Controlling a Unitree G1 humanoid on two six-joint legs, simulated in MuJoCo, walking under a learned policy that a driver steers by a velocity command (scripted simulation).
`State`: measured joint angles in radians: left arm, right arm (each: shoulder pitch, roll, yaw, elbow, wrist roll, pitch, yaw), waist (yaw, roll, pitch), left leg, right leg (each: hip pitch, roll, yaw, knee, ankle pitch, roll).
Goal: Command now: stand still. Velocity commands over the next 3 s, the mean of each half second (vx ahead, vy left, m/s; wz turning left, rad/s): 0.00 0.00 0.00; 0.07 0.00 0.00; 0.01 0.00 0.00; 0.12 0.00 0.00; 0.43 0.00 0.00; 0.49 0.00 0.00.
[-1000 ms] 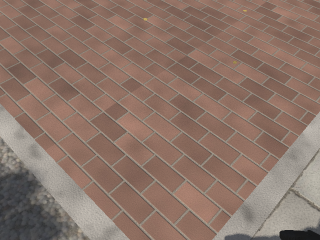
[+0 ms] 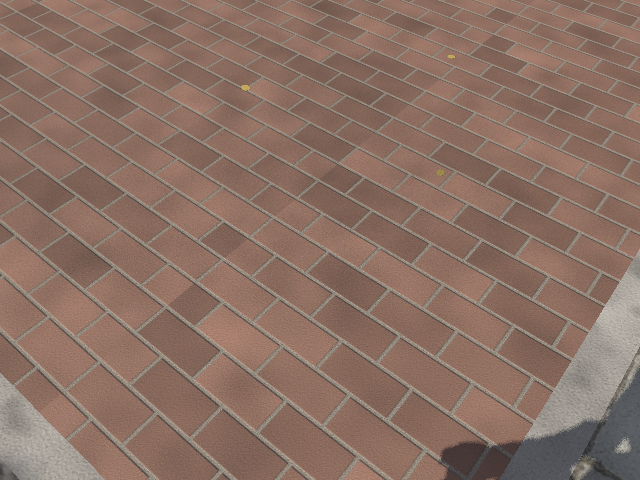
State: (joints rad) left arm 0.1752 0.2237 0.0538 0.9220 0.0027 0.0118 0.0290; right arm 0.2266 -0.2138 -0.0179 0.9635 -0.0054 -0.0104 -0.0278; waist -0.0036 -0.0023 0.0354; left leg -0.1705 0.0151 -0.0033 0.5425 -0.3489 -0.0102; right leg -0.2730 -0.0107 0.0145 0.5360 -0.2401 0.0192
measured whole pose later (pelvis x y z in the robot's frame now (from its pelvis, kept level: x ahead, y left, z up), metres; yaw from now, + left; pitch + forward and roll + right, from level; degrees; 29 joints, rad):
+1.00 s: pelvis +0.03 -0.02 +0.00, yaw +0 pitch +0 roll +0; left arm 0.18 0.19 0.03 1.12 -0.01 -0.01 0.02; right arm 0.27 -0.20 -0.01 1.08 0.01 0.01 -0.05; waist 0.01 0.02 0.03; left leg -0.10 0.04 -0.02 0.46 -0.36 -0.04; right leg -0.22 0.03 -0.03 0.51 -0.28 -0.03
